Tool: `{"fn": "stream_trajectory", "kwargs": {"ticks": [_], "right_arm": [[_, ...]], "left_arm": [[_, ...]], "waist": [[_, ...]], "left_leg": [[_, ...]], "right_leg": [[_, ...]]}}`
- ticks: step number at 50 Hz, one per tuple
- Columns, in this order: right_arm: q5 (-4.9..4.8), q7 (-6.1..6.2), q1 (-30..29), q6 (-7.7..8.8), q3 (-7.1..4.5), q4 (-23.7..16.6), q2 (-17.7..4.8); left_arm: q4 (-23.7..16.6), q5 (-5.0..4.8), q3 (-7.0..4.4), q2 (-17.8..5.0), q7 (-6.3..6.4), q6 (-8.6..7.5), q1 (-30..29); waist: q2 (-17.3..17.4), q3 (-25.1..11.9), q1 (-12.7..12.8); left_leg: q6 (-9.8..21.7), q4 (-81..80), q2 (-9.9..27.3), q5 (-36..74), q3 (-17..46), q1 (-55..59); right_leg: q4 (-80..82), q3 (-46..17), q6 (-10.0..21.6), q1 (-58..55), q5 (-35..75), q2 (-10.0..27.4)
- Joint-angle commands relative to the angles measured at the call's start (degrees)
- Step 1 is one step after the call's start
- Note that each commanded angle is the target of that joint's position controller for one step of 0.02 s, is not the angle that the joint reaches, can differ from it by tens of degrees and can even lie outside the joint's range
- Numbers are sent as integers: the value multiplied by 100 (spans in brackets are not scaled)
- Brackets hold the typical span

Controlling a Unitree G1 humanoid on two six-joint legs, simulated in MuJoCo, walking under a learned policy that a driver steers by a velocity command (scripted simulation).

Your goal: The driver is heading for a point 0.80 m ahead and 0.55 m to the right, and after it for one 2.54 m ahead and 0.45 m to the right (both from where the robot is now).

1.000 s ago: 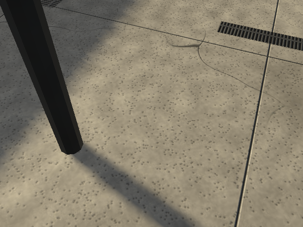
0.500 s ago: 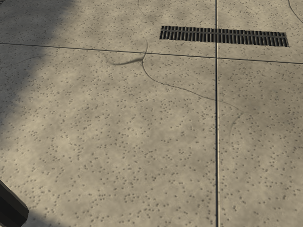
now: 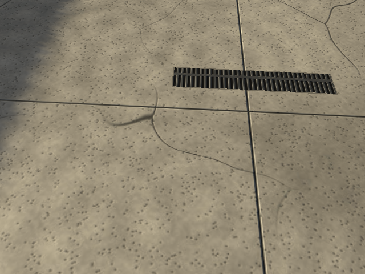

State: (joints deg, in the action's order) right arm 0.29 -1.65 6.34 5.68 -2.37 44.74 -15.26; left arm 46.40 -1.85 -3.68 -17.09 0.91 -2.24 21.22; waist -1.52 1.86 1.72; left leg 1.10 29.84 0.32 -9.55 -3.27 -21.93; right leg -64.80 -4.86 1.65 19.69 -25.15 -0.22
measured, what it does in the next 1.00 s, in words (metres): walks ahead, turning right: right foot, then left foot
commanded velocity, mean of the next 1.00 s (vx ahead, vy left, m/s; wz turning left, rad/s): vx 0.50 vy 0.00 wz -0.57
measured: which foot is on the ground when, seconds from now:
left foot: down 0.00-0.40, up 0.42-0.88, down 0.90-1.00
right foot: up 0.00-0.38, down 0.40-0.92, up 0.94-1.00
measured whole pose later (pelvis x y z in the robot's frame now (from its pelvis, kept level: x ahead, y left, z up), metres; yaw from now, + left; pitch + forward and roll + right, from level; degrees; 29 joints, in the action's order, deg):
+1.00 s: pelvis +0.54 -0.15 +0.00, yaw -35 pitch +1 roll +2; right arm 0.2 -1.3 5.0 6.6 -3.0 42.3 -15.7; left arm 43.0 -1.8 -3.8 -17.0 1.3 -1.2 20.7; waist -1.6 1.6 2.6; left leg 1.1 29.7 -2.2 -9.3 -1.0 -22.0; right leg -64.2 -8.7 2.2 17.6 -26.9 -3.8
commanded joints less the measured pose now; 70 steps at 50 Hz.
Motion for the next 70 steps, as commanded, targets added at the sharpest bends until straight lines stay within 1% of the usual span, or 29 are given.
{"fn": "stream_trajectory", "kwargs": {"ticks": [1, 5, 10, 15, 17, 19, 20, 21, 22, 23, 24, 25, 27, 31, 36, 41, 44, 45, 46, 47, 48, 49, 50, 52, 55, 61, 65, 68, 70], "right_arm": [[70, 66, 440, 38, -172, -59, -571], [30, 110, 384, 121, -263, 93, -734], [9, 179, 470, 36, -344, 190, -973], [-140, 197, 803, -136, -438, 340, -1218], [-214, 206, 758, -216, -493, 343, -1369], [-289, 221, 596, -310, -517, 299, -1438], [-204, 240, 694, -314, -436, 269, -1235], [127, 199, 1143, -242, -184, -9, -447], [-9, 143, 926, -22, -109, -180, -494], [-273, 92, 188, 136, -233, -326, -1004], [-296, 91, 32, 230, -210, -395, -957], [-148, 138, 82, 256, -216, -296, -931], [-26, 134, 257, 150, -277, -223, -996], [65, 145, -90, -25, -222, -353, -714], [-10, 68, -1034, 10, -126, -654, -500], [-9, -10, -1316, 135, -162, -834, -687], [-17, 41, -482, 234, -282, -625, -910], [24, 83, 324, 287, -380, -450, -1159], [68, 115, 1168, 257, -511, -397, -1646], [-17, 44, 1460, 184, -503, -183, -1557], [-88, 49, 1116, 146, -360, -300, -1015], [-39, 70, 854, 66, -310, -376, -810], [6, 77, 599, 22, -270, -360, -706], [62, 129, 427, 1, -211, -293, -551], [-3, 165, 572, 52, -287, -87, -768], [-44, 155, 590, 28, -352, -13, -1000], [-140, 174, 941, -94, -409, 130, -1218], [-229, 208, 954, -216, -486, 139, -1461], [-249, 256, 873, -297, -463, 90, -1433]], "left_arm": [[-545, 5, -197, -559, 6, -27, -193], [-712, 33, -153, -262, -10, 146, -443], [-927, 54, -81, -139, -181, 85, -1133], [-1241, 58, -73, -197, -338, 107, -1830], [-1299, 89, -153, -362, -363, 134, -1727], [-1055, 80, -365, -694, -338, 167, -667], [-726, 49, -586, -1098, -252, 211, 391], [-686, -36, -712, -1811, -149, 222, 507], [-978, 4, -604, -1688, -213, 83, 445], [-944, 58, -455, -1210, -263, -43, 303], [-919, 80, -399, -1053, -263, -119, 77], [-966, 81, -331, -855, -252, -140, -340], [-1112, 172, -240, -651, -197, -145, -769], [-1018, 117, -292, -858, -53, -176, -533], [-816, 81, -311, -904, 33, -116, -139], [-582, 28, -303, -809, 43, -28, 203], [-591, 49, -281, -739, 40, 43, 0], [-665, 107, -182, -471, 41, 34, -152], [-803, 95, -89, -172, 56, 12, 314], [-917, -17, -44, -238, 71, -45, 725], [-821, -84, -172, -809, 80, -32, 383], [-896, -27, -200, -907, 48, -12, -164], [-956, 34, -204, -833, 33, -10, -423], [-930, 32, -185, -566, -29, 15, -348], [-1099, 49, -101, -264, -73, 68, -574], [-1336, 48, -39, -171, -212, 22, -1361], [-1587, 30, -25, -178, -359, 29, -1957], [-1658, 84, -157, -447, -402, 73, -1769], [-1284, 72, -440, -918, -338, 122, -316]], "waist": [[869, -347, -290], [650, -48, -196], [491, 113, -381], [440, 339, -546], [546, 193, -358], [555, -431, 319], [268, -969, 773], [-1420, -1248, 276], [-1261, -2283, 320], [-560, -1607, 566], [-370, -1065, 396], [8, -726, 125], [-155, -534, -203], [0, -263, -180], [-233, -11, 185], [-369, -24, 288], [-608, -267, -185], [-461, -910, -615], [720, -1925, -681], [2198, -2313, -491], [1333, -1476, -568], [805, -802, -593], [522, -355, -482], [718, -129, -257], [714, -16, -266], [534, 59, -474], [496, 254, -628], [653, 4, -329], [543, -780, 512]], "left_leg": [[796, -1790, 1614, -324, 1829, 1716], [969, -2207, 1626, 549, 895, 1396], [856, -2304, 1450, 1110, -161, 1613], [685, -2091, 1668, 1401, -594, 2335], [571, -1520, 1709, 2802, -770, 2627], [374, 122, 1507, 4273, -1055, 2474], [136, 1639, 1257, 3588, -1131, 1539], [-256, 3792, 436, -1143, -1041, -916], [-299, 4905, -239, -2645, 443, -2023], [-140, 5001, 79, -2096, 774, -2616], [-4, 4587, 319, -1566, 751, -2598], [-15, 4082, 541, -1184, 787, -2204], [-96, 3478, 703, -768, 844, -1482], [-440, 2296, 524, 14, 664, -1443], [-518, 444, 139, 1525, 628, -958], [-312, -187, 5, 1126, 808, -800], [-19, -516, -96, 622, 616, 311], [257, -353, 340, 694, 1005, 1687], [916, -400, 1607, 33, 2686, 3829], [1458, -1137, 2432, -1458, 4952, 4535], [1238, -1370, 2290, -2319, 4553, 3906], [1037, -1390, 2033, -1906, 3588, 3160], [954, -1534, 1781, -1186, 2888, 2425], [877, -1786, 1533, -419, 2107, 1738], [1007, -2143, 1533, 263, 1341, 1486], [828, -2193, 1280, 1392, -12, 1718], [690, -2079, 1494, 1601, -356, 2262], [527, -1191, 1574, 3799, -655, 2703], [279, 827, 1327, 4594, -950, 2137]], "right_leg": [[-348, -246, -14, 1749, 678, 727], [230, -137, -121, 1883, 1107, 850], [1802, 216, -126, 1774, 2432, 786], [2696, 588, 95, 1691, 2286, 636], [2814, 836, 299, 1316, 1729, 380], [3116, 1184, 608, -161, 1581, -133], [3276, 918, 834, -1826, 1717, -262], [3551, -1740, 1642, -3616, 1394, 1201], [4719, -4359, 2399, -4287, -231, 1949], [5050, -3826, 2009, -3923, -16, 1880], [4992, -3111, 1798, -3231, 434, 1676], [4954, -2490, 1602, -2443, 1119, 1429], [5140, -1893, 1497, -1537, 1969, 1127], [5315, -1286, 1494, -959, 2765, 879], [5236, -1042, 1108, -627, 2088, 558], [4569, -1676, 1020, -1323, 1960, 780], [3846, -1877, 826, -1372, 2647, 654], [2776, -1626, 636, -973, 2716, 336], [868, -923, 187, 531, 1424, -311], [-505, -689, 46, 1878, -933, -529], [-1011, -813, 27, 2383, -597, -128], [-1068, -501, 0, 2485, -178, 96], [-819, -370, -12, 2330, 177, 281], [-411, -305, -69, 1936, 578, 579], [33, -104, -188, 2024, 873, 723], [1913, 262, -132, 1825, 2535, 660], [2710, 539, 39, 1719, 2532, 541], [2918, 920, 349, 1087, 1673, 128], [3327, 1092, 725, -981, 1804, -344]]}}
Keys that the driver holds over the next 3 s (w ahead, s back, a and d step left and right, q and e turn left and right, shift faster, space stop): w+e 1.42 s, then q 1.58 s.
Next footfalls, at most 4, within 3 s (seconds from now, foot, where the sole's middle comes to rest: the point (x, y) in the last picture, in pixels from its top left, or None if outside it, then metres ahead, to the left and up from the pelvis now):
0.40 right None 0.34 -0.18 -0.77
0.90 left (223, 215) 0.70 -0.12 -0.77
1.42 right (321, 211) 0.73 -0.51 -0.77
1.92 left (305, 159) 0.98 -0.49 -0.77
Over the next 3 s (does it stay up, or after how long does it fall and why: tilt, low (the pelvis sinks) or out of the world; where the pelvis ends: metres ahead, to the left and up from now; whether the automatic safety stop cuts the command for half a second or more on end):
stays up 0.85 -0.52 0.01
